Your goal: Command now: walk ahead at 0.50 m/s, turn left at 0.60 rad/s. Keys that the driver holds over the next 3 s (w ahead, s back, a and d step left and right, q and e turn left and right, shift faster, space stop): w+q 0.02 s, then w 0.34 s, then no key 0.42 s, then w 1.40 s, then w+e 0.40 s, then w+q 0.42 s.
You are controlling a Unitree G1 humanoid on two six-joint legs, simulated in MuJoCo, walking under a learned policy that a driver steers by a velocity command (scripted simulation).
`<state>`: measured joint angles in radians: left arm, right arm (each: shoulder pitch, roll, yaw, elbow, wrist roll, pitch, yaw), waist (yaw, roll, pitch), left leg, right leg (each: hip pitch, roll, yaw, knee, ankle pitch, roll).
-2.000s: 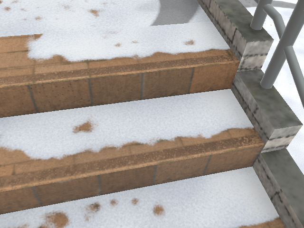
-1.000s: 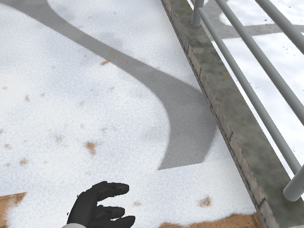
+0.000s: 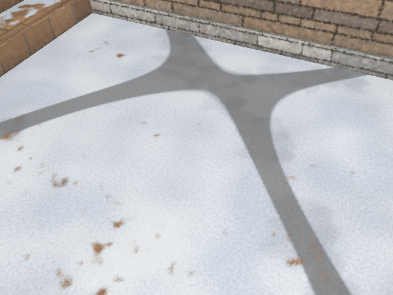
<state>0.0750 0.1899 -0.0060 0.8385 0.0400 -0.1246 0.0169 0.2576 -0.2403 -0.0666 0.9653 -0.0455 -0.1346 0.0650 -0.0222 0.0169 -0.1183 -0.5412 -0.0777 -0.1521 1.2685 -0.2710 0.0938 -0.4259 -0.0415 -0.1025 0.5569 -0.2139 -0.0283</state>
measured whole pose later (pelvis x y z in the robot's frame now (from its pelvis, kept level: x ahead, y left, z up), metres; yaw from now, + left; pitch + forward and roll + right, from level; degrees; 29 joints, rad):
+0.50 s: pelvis +0.23 +0.01 -0.01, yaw +7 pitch +4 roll -1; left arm 0.30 0.26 0.06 0.92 -0.01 -0.08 0.02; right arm 0.00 -0.23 -0.06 0.69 -0.01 -0.08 0.01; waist 0.05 0.02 0.04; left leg -0.50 -0.01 0.05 0.54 -0.12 0.08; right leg -0.28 -0.01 -0.05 1.03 -0.57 0.00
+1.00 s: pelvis +0.34 +0.00 +0.00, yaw +7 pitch +3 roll +1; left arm 0.26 0.18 0.06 0.85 0.00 -0.03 0.03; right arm 0.21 -0.22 -0.10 0.83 0.01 -0.03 -0.02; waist 0.05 -0.01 -0.06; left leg -0.47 0.01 0.05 0.93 -0.48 0.03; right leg -0.39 -0.04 0.00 0.56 -0.23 -0.01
